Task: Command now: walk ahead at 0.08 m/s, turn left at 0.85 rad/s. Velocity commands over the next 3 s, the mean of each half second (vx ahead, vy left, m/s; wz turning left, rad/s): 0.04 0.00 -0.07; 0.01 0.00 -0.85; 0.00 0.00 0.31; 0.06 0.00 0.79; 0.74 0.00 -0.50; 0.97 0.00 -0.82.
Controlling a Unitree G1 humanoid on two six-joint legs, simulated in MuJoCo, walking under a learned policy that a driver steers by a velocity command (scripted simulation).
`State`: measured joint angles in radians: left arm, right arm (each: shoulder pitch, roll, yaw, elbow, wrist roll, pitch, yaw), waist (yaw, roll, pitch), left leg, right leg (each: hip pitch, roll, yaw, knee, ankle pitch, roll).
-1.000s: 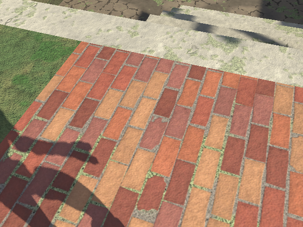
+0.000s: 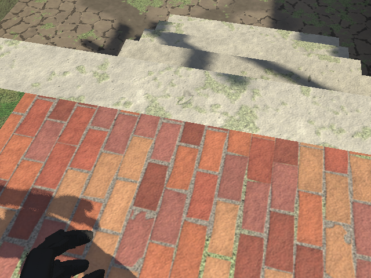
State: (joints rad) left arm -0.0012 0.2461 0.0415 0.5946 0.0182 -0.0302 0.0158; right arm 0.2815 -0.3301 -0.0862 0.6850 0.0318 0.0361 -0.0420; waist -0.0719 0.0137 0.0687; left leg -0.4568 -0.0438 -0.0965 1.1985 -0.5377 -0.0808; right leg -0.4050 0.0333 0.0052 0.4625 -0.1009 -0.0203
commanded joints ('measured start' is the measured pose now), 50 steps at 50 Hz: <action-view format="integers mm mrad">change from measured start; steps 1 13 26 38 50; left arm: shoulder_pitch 6 128 184 163 125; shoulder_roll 116 90 107 229 243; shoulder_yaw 42 5 49 82 83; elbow -39 74 -21 -86 -112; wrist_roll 8 -9 -41 -41 -26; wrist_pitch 1 -7 82 47 75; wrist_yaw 12 -60 -42 13 19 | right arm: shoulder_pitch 80 9 -188 -257 -209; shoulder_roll -90 -171 -106 -70 -65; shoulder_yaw -32 -7 -29 -35 -21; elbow -77 -138 -109 -109 -55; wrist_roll -7 -64 -40 -49 -32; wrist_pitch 25 2 -22 -49 -70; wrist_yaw -3 2 -8 -2 27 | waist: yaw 28 40 48 60 92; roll -131 89 138 -113 -189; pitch -128 -201 -156 -166 -199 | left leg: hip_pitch -119 560 358 -245 -47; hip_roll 109 321 397 61 -2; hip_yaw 38 -169 123 -1 -27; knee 56 -796 -813 -11 -458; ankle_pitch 97 689 678 168 249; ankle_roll -31 164 279 22 2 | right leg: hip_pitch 171 -111 -74 288 246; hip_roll -285 -80 -111 -235 -166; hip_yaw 169 66 -81 354 476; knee -173 130 387 -97 -13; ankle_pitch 228 -351 -295 270 118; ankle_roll -205 6 90 -208 -173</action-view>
